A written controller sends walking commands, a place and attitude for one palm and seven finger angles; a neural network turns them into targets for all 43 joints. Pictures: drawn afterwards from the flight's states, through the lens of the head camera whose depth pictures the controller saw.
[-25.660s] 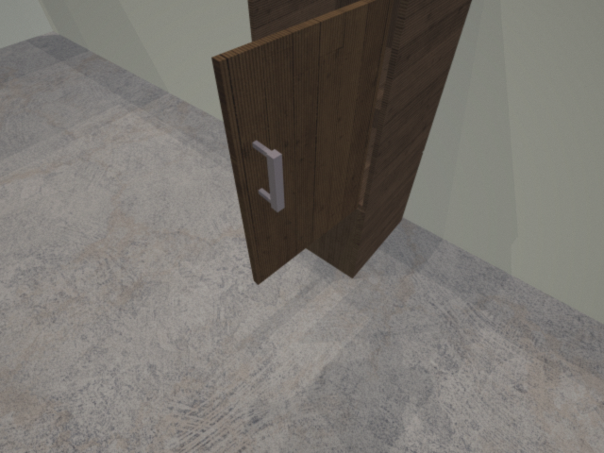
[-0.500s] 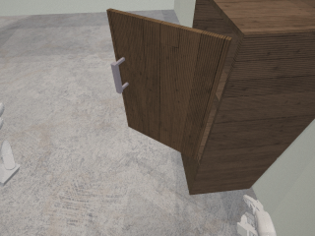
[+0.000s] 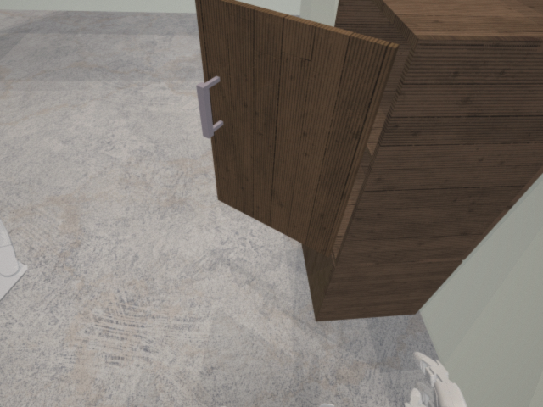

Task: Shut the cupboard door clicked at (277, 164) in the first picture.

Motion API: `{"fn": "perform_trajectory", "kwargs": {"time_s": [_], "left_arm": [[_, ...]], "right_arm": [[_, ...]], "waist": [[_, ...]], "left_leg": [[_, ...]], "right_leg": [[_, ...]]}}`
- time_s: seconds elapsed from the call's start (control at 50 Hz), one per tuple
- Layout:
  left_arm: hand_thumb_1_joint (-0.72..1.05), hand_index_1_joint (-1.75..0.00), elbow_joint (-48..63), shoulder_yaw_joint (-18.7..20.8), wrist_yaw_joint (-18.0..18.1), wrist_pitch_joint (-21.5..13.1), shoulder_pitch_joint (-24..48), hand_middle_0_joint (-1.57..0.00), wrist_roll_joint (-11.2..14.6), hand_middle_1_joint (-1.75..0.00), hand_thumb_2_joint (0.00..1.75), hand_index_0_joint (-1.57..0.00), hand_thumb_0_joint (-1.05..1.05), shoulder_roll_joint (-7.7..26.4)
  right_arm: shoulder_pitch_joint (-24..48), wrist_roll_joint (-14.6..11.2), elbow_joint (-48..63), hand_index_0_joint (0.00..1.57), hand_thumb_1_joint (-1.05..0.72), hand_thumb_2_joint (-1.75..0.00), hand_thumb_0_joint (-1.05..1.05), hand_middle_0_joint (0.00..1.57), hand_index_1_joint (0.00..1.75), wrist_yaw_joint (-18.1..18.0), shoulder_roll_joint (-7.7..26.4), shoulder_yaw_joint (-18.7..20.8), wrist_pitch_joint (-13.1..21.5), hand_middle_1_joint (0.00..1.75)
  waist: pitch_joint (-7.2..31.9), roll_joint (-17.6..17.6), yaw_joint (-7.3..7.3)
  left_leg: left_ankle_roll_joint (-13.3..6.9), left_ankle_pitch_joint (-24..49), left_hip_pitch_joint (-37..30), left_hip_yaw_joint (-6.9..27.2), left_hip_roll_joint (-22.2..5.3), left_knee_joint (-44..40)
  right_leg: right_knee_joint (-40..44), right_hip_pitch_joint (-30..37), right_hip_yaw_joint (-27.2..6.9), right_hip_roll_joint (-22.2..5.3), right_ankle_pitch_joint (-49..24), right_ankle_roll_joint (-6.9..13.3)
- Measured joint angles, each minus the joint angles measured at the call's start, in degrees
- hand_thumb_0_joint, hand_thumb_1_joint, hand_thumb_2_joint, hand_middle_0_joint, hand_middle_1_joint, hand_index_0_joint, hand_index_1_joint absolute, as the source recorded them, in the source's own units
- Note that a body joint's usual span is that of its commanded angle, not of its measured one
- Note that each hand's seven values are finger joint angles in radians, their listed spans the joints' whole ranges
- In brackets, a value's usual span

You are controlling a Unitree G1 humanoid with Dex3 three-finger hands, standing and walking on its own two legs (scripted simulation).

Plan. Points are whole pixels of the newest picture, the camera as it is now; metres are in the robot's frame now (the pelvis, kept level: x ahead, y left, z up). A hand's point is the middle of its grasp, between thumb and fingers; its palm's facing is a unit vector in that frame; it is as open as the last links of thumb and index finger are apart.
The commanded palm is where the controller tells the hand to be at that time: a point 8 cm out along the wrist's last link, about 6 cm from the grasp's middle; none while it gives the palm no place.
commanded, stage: step back with the hand held close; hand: left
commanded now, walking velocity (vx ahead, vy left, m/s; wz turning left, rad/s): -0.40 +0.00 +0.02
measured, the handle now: (211, 107) +0.72 +0.18 +0.05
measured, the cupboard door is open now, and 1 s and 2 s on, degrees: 53 53 53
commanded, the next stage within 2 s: stop stepping back and stand still in 0.64 s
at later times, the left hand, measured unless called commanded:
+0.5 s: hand out of the picture +0.13 +0.29 +0.20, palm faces +0.54 -0.70 -0.48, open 7.4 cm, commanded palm +0.05 +0.31 +0.20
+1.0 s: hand out of the picture +0.08 +0.30 +0.19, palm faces +0.48 -0.80 -0.36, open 7.4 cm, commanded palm +0.02 +0.32 +0.20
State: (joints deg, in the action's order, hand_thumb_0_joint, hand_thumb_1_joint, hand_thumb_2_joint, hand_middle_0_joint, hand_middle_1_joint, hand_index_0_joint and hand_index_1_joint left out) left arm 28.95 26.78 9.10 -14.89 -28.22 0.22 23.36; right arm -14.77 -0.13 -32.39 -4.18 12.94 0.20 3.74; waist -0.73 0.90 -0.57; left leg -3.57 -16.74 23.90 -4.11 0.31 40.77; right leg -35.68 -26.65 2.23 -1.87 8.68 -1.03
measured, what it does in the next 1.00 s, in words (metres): walks backwards: right foot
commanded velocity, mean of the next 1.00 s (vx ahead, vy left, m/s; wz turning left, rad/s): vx -0.25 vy -0.02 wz -0.05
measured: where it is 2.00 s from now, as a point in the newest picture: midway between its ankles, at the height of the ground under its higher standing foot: outside the picture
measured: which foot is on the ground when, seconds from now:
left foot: down 0.00-1.00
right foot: down 0.00-0.38, up 0.40-0.56, down 0.58-0.98, up 1.00-1.00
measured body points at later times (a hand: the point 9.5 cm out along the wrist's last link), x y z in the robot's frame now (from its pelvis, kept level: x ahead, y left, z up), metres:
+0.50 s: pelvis -0.05 -0.01 +0.01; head -0.05 +0.02 +0.46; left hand +0.09 +0.32 +0.22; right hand +0.13 -0.24 -0.06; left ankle +0.05 +0.09 -0.72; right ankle -0.06 -0.15 -0.68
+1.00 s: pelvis -0.12 +0.02 +0.01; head -0.17 +0.05 +0.45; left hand +0.05 +0.34 +0.21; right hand +0.00 -0.26 -0.05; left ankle +0.05 +0.08 -0.71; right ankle -0.17 -0.15 -0.71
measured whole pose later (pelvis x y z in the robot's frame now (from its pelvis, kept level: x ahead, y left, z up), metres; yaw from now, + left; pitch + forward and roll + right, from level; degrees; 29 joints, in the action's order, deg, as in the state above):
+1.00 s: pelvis -0.12 +0.02 +0.01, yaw +0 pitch -2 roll -5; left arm 24.1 25.3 8.9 -11.9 -27.8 3.0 25.5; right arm -17.4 -0.4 -37.7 -6.7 14.9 2.1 4.6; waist 4.4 -0.6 -2.2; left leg -1.4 -6.2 28.0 -0.3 -0.7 31.7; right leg -34.3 -8.3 -3.3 3.2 27.2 -0.4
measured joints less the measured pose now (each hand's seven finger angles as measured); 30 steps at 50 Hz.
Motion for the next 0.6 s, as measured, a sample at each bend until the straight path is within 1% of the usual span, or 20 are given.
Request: {"fn": "perform_trajectory", "kwargs": {"time_s": [0.04, 0.08, 0.12, 0.16, 0.22, 0.26, 0.32, 0.36, 0.38, 0.4, 0.42, 0.44, 0.46, 0.48, 0.52, 0.56, 0.58, 0.6], "left_arm": [[0.89, -0.30, -0.41, 0.39, -0.08, -0.44, -0.05, -0.21, -0.40, -0.30, 0.90, -0.21, 0.01, 0.92], [0.89, -0.30, -1.10, 0.93, -0.28, -0.70, 0.04, -0.21, -0.69, -0.30, 0.90, -0.21, 0.01, 1.57], [0.89, -0.30, -1.44, 1.75, -0.48, -0.81, -0.19, -0.21, -0.67, -0.30, 0.90, -0.21, 0.01, 1.90], [0.89, -0.30, -1.48, 2.14, -0.69, -0.77, -0.24, -0.21, -0.72, -0.30, 0.90, -0.21, 0.01, 1.47], [0.89, -0.30, -0.71, 1.24, -0.80, -0.47, 0.10, -0.21, -0.42, -0.30, 0.90, -0.21, 0.01, 0.07], [0.89, -0.30, 0.38, 0.13, -0.63, -0.32, 0.15, -0.21, -0.10, -0.30, 0.90, -0.21, 0.01, -0.58], [0.89, -0.30, 2.16, -0.95, -0.11, -0.42, -0.67, -0.21, 0.37, -0.30, 0.90, -0.21, 0.01, 0.04], [0.89, -0.30, 3.00, -0.73, 0.21, -0.74, -1.78, -0.21, 0.50, -0.30, 0.90, -0.21, 0.01, 1.18], [0.89, -0.30, 3.14, -0.35, 0.34, -0.93, -2.29, -0.21, 0.42, -0.30, 0.90, -0.21, 0.01, 1.73], [0.89, -0.30, 2.96, 0.06, 0.35, -1.07, -2.47, -0.21, 0.23, -0.31, 0.90, -0.21, 0.01, 2.13], [0.88, -0.30, 2.55, 0.36, 0.21, -1.02, -2.28, -0.21, 0.09, -0.31, 0.90, -0.21, 0.01, 2.48], [0.88, -0.30, 2.08, 0.64, -0.02, -0.87, -1.89, -0.21, 0.04, -0.31, 0.90, -0.21, 0.01, 2.88], [0.88, -0.30, 1.49, 1.00, -0.21, -0.83, -1.55, -0.22, 0.07, -0.31, 0.90, -0.21, 0.01, 3.21], [0.88, -0.30, 0.88, 1.40, -0.25, -0.88, -1.44, -0.22, 0.26, -0.31, 0.90, -0.21, 0.01, 3.31], [0.89, -0.30, 0.15, 2.13, -0.05, -0.86, -1.92, -0.21, 0.95, -0.31, 0.90, -0.21, 0.01, 2.59], [0.89, -0.30, -0.05, 2.35, 0.30, -0.74, -2.54, -0.21, 1.85, -0.30, 0.90, -0.21, 0.01, 1.05], [0.89, -0.30, 0.00, 2.16, 0.43, -0.71, -2.47, -0.21, 2.16, -0.30, 0.90, -0.21, 0.01, 0.21], [0.89, -0.30, 0.11, 1.77, 0.54, -0.74, -1.97, -0.21, 2.35, -0.30, 0.90, -0.21, 0.01, -0.54]], "right_arm": [[-0.45, -0.06, 0.20, 0.21, -0.90, -0.90, 0.02, 0.21, 0.30, -0.17, -0.01, 0.22, 0.36, 0.30], [-0.70, -0.11, 0.11, 0.20, -0.90, -0.90, 0.02, 0.21, 0.30, -0.29, -0.05, 0.47, 0.62, 0.30], [-0.39, -0.14, -0.12, 0.20, -0.90, -0.90, 0.02, 0.21, 0.30, -0.24, -0.21, 0.55, 0.72, 0.30], [0.16, -0.07, -0.34, 0.20, -0.90, -0.90, 0.02, 0.21, 0.30, -0.09, -0.23, 0.67, 0.82, 0.30], [1.17, 0.12, -0.89, 0.20, -0.90, -0.90, 0.02, 0.21, 0.30, 0.29, -0.19, 0.97, 0.84, 0.30], [1.99, 0.31, -1.38, 0.20, -0.90, -0.90, 0.02, 0.21, 0.30, 0.68, -0.21, 1.18, 0.58, 0.30], [3.11, 0.27, -1.68, 0.20, -0.90, -0.90, 0.02, 0.21, 0.30, 1.18, -0.51, 1.32, -0.40, 0.30], [3.35, 0.18, -1.25, 0.20, -0.90, -0.90, 0.02, 0.21, 0.30, 1.09, -0.72, 1.20, -0.83, 0.30], [3.30, 0.13, -0.83, 0.20, -0.90, -0.90, 0.02, 0.21, 0.30, 0.84, -0.73, 1.11, -0.79, 0.30], [3.13, 0.11, -0.46, 0.20, -0.90, -0.90, 0.02, 0.21, 0.30, 0.50, -0.69, 1.12, -0.49, 0.30], [2.77, 0.17, -0.31, 0.20, -0.90, -0.90, 0.02, 0.21, 0.30, 0.12, -0.72, 1.30, -0.01, 0.30], [2.28, 0.20, -0.56, 0.20, -0.90, -0.90, 0.02, 0.21, 0.30, -0.17, -0.94, 1.61, 0.57, 0.30], [1.82, 0.12, -1.18, 0.20, -0.90, -0.90, 0.02, 0.21, 0.30, -0.29, -1.32, 1.84, 1.02, 0.30], [1.43, 0.06, -1.88, 0.20, -0.90, -0.90, 0.02, 0.21, 0.30, -0.28, -1.70, 1.92, 1.33, 0.30], [1.02, 0.17, -3.01, 0.20, -0.90, -0.90, 0.02, 0.21, 0.30, -0.03, -2.27, 1.67, 2.08, 0.30], [1.75, 0.54, -4.06, 0.20, -0.90, -0.90, 0.02, 0.21, 0.30, 0.35, -2.81, 1.06, 3.10, 0.30], [2.56, 0.80, -4.38, 0.20, -0.90, -0.90, 0.02, 0.21, 0.30, 0.53, -3.07, 0.69, 3.60, 0.30], [3.75, 1.03, -4.62, 0.20, -0.90, -0.90, 0.02, 0.21, 0.30, 0.66, -3.32, 0.32, 4.06, 0.30]], "waist": [[-0.12, -0.10, -0.76], [-0.24, -0.41, -1.03], [-0.53, -0.30, -0.70], [-0.83, -0.30, -0.18], [-0.93, 0.07, 0.28], [-0.82, 0.61, 0.24], [-0.73, 1.69, -0.37], [-0.54, 2.18, -0.72], [-0.47, 1.96, -0.92], [-0.51, 1.12, -1.27], [-0.49, -0.18, -1.78], [-0.23, -1.34, -2.15], [0.39, -1.97, -2.10], [1.31, -2.32, -1.75], [3.30, -2.48, -0.48], [4.55, -1.75, 1.37], [4.67, -1.19, 2.30], [4.31, -0.56, 3.33]], "left_leg": [[0.02, 0.08, 0.58, 0.74, 0.21, 0.50], [0.21, -0.06, 1.22, 1.58, 0.25, 1.30], [0.44, -0.26, 1.74, 1.73, 0.11, 2.14], [0.44, -0.91, 2.36, 1.61, -0.21, 3.05], [0.77, -3.37, 3.39, 1.67, 0.15, 3.63], [1.29, -4.81, 3.98, 1.87, 0.78, 3.02], [1.83, -4.18, 4.29, 1.95, 1.48, 0.74], [1.32, -1.45, 4.27, 1.58, 1.35, -1.08], [0.67, 0.53, 4.39, 1.43, 0.92, -1.72], [0.08, 2.61, 4.64, 1.58, 0.09, -1.98], [-0.37, 5.18, 4.91, 2.03, -1.07, -2.22], [-0.54, 7.29, 5.23, 2.53, -2.16, -2.40], [-0.19, 7.44, 5.56, 3.10, -2.75, -2.47], [0.19, 7.06, 5.89, 3.35, -3.26, -2.83], [0.60, 8.49, 6.57, 2.78, -4.25, -4.64], [1.04, 10.19, 7.27, 1.31, -4.71, -6.83], [1.17, 11.10, 7.71, 0.29, -4.89, -7.91], [1.31, 12.14, 8.19, -0.91, -5.16, -8.91]], "right_leg": [[-1.25, 0.05, -1.79, 1.08, 1.11, -0.25], [-2.29, 0.19, -3.33, 2.07, 1.79, -0.76], [-3.13, -0.13, -4.03, 2.57, 2.25, -0.59], [-4.02, -0.80, -4.11, 2.86, 2.97, -0.24], [-4.01, -1.67, -4.11, 2.52, 2.45, 0.09], [-2.79, -1.98, -4.07, 1.94, 1.40, 0.04], [0.10, -1.80, -3.83, 1.03, -0.84, -0.15], [1.69, -1.68, -3.73, 0.82, -2.00, -0.30], [1.53, -1.91, -3.76, 1.22, -0.87, -0.34], [-0.61, -2.27, -3.92, 2.26, 0.82, -0.55], [-4.55, -2.15, -3.91, 3.70, 2.81, -0.70], [-8.85, -1.46, -3.85, 5.14, 5.06, -0.80], [-12.10, -0.15, -3.89, 6.32, 7.23, -0.83], [-13.55, 1.78, -3.71, 7.11, 9.28, -0.71], [-11.64, 6.84, -2.69, 7.36, 12.39, -0.31], [-5.09, 12.26, -2.21, 6.40, 13.86, 0.29], [-0.85, 14.71, -2.47, 5.74, 12.91, 0.61], [3.79, 16.40, -3.28, 5.29, 14.29, 0.93]]}}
